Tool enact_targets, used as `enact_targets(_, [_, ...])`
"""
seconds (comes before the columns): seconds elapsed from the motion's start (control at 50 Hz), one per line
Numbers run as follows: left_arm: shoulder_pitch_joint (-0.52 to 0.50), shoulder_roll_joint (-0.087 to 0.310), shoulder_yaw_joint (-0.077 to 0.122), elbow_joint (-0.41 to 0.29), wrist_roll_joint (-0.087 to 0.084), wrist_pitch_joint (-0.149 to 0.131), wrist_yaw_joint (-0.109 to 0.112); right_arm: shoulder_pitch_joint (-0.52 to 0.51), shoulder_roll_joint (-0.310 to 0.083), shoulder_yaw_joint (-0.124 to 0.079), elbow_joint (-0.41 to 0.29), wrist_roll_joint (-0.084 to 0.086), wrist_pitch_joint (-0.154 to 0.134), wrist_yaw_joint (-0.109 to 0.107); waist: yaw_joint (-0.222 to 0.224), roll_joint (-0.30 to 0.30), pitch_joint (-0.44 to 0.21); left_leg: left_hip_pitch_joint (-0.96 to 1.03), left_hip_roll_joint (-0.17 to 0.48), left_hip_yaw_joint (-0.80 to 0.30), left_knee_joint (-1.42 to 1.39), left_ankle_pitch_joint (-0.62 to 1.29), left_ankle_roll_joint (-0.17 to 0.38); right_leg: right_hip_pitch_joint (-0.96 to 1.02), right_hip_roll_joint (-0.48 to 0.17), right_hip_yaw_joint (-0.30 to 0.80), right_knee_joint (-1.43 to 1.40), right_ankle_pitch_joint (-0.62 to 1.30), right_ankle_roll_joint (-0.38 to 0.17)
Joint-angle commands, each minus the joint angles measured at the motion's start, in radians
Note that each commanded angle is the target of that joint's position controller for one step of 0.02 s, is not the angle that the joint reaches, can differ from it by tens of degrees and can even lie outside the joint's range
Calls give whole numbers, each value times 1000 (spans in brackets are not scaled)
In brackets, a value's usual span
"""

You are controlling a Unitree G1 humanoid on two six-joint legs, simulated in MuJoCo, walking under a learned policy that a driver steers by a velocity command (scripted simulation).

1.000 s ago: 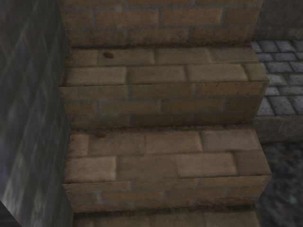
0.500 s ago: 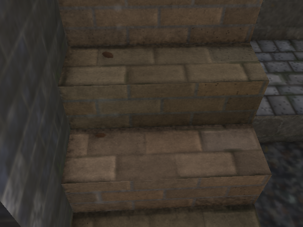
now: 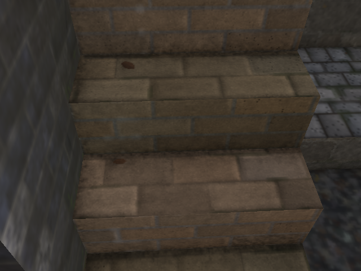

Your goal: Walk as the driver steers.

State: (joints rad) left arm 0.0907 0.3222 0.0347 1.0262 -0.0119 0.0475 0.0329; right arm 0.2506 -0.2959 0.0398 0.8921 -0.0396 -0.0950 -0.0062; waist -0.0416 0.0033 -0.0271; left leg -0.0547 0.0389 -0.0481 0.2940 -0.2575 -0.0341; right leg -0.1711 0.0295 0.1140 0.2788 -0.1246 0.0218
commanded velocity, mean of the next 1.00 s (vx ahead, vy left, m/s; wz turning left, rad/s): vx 0.16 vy -0.02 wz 0.00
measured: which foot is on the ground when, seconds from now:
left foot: down 0.00-1.00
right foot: down 0.00-1.00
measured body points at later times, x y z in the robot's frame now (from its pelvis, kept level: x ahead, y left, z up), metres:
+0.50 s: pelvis +0.00 +0.00 +0.00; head +0.00 +0.00 +0.45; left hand +0.13 +0.28 -0.12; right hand +0.08 -0.27 -0.12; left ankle -0.06 +0.14 -0.75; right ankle +0.02 -0.14 -0.75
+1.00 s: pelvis +0.00 +0.01 +0.00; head +0.00 +0.01 +0.45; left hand +0.12 +0.30 -0.13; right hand +0.05 -0.27 -0.13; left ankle -0.06 +0.14 -0.75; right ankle +0.02 -0.14 -0.75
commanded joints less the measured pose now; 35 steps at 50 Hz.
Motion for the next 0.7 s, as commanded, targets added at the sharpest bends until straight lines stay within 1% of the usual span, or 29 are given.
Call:
enact_targets(0.02, [-40,140,25,-49,2,-10,5,10,-134,-30,-44,5,-11,-3,5,35,-24,-80,46,-49,-61,100,-15,95,-83,59,4,287,-63])
enact_targets(0.04, [-43,145,26,-49,1,-11,6,7,-131,-30,-46,6,-10,-2,3,30,-21,-80,46,-49,-61,99,-16,94,-83,59,3,288,-63])
enact_targets(0.06, [-44,145,25,-46,0,-8,3,4,-129,-28,-48,-1,-11,-4,-3,6,-16,-84,45,-49,-58,102,-13,90,-77,54,9,291,-63])
enact_targets(0.08, [-41,140,24,-46,0,-7,1,7,-132,-28,-47,-2,-11,-4,-1,11,-18,-83,45,-50,-57,102,-12,90,-77,54,10,289,-62])
enact_targets(0.1, [-41,140,25,-50,3,-11,6,14,-138,-31,-44,6,-10,-6,3,37,-27,-79,43,-47,-64,86,-15,95,-82,60,1,276,-65])
enact_targets(0.12, [-46,144,25,-46,0,-8,2,3,-128,-28,-48,-1,-11,-5,-3,7,-12,-88,45,-50,-59,97,-13,89,-76,54,9,287,-62])
enact_targets(0.14, [-42,139,24,-46,0,-7,1,6,-130,-28,-47,-2,-12,-5,0,12,-17,-85,45,-50,-58,101,-12,89,-77,54,9,287,-62])
enact_targets(0.16, [-40,141,25,-50,3,-11,6,13,-137,-31,-44,6,-10,-6,3,38,-26,-79,43,-48,-63,87,-15,94,-82,60,1,277,-64])
enact_targets(0.18, [-45,145,25,-46,0,-9,2,3,-128,-27,-48,-1,-12,-5,-3,7,-12,-88,45,-50,-58,99,-13,90,-76,54,10,289,-62])
enact_targets(0.26, [-43,140,24,-48,1,-8,2,8,-132,-28,-45,0,-12,-8,-2,19,-18,-88,42,-49,-61,89,-12,90,-76,56,7,276,-65])
enact_targets(0.3, [-39,141,24,-46,0,-7,1,6,-130,-27,-45,-1,-13,-5,-1,19,-19,-87,45,-51,-57,105,-12,91,-77,55,11,290,-62])
enact_targets(0.32, [-38,143,25,-50,3,-11,6,13,-137,-31,-43,7,-11,-5,3,43,-28,-80,43,-48,-63,92,-15,96,-82,60,2,280,-65])
enact_targets(0.34, [-44,147,25,-47,0,-9,3,3,-127,-27,-47,0,-12,-4,-3,10,-14,-88,45,-51,-57,103,-13,92,-77,54,11,293,-63])
enact_targets(0.38, [-38,141,24,-46,0,-7,1,7,-132,-28,-45,-1,-13,-4,-1,18,-20,-85,45,-51,-57,106,-12,93,-77,54,11,292,-62])
enact_targets(0.4, [-38,142,25,-49,2,-10,5,9,-134,-29,-43,6,-11,-2,5,39,-25,-82,46,-51,-60,103,-15,97,-83,59,5,289,-62])
enact_targets(0.42, [-40,145,25,-46,0,-8,3,5,-129,-27,-46,0,-12,-3,-3,13,-17,-86,45,-51,-57,105,-13,93,-77,54,10,292,-62])
enact_targets(0.44, [-113,103,14,-112,4,-18,7,-29,-107,-21,-43,30,-5,-24,30,89,-86,-104,7,-37,-82,-112,-7,118,-51,34,6,4,-55])
enact_targets(0.46, [-135,98,7,-120,8,-21,6,-70,-84,-12,-57,25,-1,-32,35,78,-20,-144,13,-50,-100,-149,-7,69,-47,41,-8,-39,-46])
enact_targets(0.48, [-127,100,3,-114,13,-25,5,-69,-77,-9,-60,15,-2,-35,34,48,8,-141,12,-45,-96,-106,-12,47,-56,55,-27,13,-45])
enact_targets(0.5, [-94,113,-1,-93,12,-37,6,-58,-85,-6,-62,10,-8,-27,21,18,35,-123,17,-38,-90,-7,-14,38,-69,67,-30,134,-40])
enact_targets(0.52, [-73,118,-4,-84,9,-47,-1,-31,-95,-4,-65,4,-17,-13,5,-13,27,-95,26,-31,-73,126,-20,60,-90,67,-6,365,-44])
enact_targets(0.54, [-51,135,-1,-79,7,-52,-3,1,-125,-9,-55,2,-21,-4,2,-18,-14,-65,28,-25,-59,216,-23,98,-97,59,15,479,-47])
enact_targets(0.56, [-45,145,0,-81,13,-51,-10,19,-131,-8,-50,5,-22,5,-3,-14,-50,-40,33,-14,-38,297,-24,128,-104,52,32,539,-44])
enact_targets(0.58, [-46,162,10,-74,11,-45,-7,22,-144,-10,-48,2,-24,6,-6,-20,-75,-29,38,-9,-38,314,-15,142,-93,35,45,516,-56])
enact_targets(0.6, [-47,153,9,-77,5,-44,0,13,-137,-6,-49,5,-24,12,-3,6,-78,-18,34,-8,-36,298,-17,135,-96,37,37,475,-52])
enact_targets(0.64, [-54,150,10,-71,4,-37,4,5,-124,-2,-46,7,-18,18,-5,8,-61,-30,34,-11,-42,251,-15,127,-94,36,30,419,-50])
enact_targets(0.66, [-63,151,15,-66,-7,-36,11,2,-142,-8,-42,1,-13,16,-6,4,-67,-33,27,-17,-50,209,-21,119,-82,28,32,361,-58])
enact_targets(0.68, [-63,133,8,-57,-9,-36,13,-14,-129,-6,-49,-3,-12,22,-2,-1,-44,-37,27,-27,-46,201,-13,97,-79,30,27,343,-61])
enact_targets(0.7, [-60,131,8,-48,-6,-35,13,-15,-124,-6,-48,-3,-11,25,-2,5,-36,-42,28,-28,-46,189,-11,88,-80,31,24,326,-61])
